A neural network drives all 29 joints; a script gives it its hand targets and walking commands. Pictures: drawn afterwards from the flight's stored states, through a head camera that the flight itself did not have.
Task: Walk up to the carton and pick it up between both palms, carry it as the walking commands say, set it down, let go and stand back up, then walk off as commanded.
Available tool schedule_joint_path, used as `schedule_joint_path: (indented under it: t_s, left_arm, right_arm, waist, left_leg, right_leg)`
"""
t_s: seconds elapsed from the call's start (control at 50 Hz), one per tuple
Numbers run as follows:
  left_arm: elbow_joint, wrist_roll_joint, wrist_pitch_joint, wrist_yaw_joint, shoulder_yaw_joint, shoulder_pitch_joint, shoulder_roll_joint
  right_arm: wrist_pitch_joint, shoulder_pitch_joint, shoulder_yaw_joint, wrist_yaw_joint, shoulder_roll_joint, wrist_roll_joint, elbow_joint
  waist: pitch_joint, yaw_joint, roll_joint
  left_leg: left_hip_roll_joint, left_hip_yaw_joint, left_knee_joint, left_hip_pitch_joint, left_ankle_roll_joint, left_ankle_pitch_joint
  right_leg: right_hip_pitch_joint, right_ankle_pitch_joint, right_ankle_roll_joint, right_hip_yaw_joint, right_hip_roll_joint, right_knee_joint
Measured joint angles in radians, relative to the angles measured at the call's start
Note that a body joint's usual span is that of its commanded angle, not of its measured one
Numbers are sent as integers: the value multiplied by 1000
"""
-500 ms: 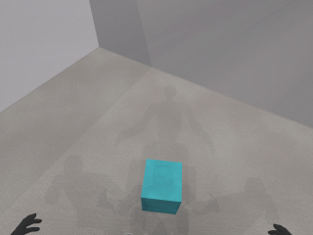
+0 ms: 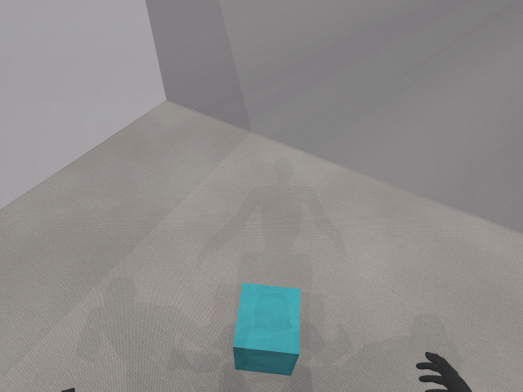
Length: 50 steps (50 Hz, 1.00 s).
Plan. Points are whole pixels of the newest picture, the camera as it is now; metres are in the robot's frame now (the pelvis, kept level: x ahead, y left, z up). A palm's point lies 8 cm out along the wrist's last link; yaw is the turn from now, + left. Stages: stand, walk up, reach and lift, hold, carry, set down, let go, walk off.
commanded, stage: walk up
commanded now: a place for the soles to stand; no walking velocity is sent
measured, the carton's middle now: (266, 330) +0.46 -0.04 -0.65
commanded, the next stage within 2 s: reach and lift in 1.00 s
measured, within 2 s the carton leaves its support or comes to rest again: neither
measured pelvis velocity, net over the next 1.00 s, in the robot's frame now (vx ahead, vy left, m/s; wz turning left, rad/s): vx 0.04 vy -0.03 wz -0.12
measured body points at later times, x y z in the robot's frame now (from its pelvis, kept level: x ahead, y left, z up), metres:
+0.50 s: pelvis +0.03 -0.01 +0.00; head +0.04 -0.01 +0.45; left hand +0.16 +0.30 -0.11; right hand +0.13 -0.34 -0.11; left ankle +0.04 +0.10 -0.74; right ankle +0.00 -0.13 -0.74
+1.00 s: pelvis +0.04 -0.03 +0.00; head +0.05 -0.03 +0.45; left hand +0.19 +0.28 -0.11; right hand +0.11 -0.36 -0.11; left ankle +0.04 +0.10 -0.74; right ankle +0.00 -0.13 -0.74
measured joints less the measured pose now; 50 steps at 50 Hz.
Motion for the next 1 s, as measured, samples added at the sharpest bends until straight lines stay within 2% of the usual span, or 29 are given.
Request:
schedule_joint_path:
  t_s: [0.36, 1.0]
  left_arm:
    - [20, 2, 6, -2, 10, 25, -5]
    - [-8, 9, 13, 2, 17, 11, -9]
  right_arm:
    - [-16, 39, -8, -11, -4, 1, 46]
    - [2, 71, -24, -14, -7, -2, 21]
  waist:
    - [-9, -22, -11]
    - [-11, -38, -4]
  left_leg:
    - [23, 46, -55, 62, -11, -15]
    - [69, 103, -54, 104, -40, -51]
  right_leg:
    - [39, -1, -11, 47, 20, -46]
    - [45, -21, -41, 105, 66, -24]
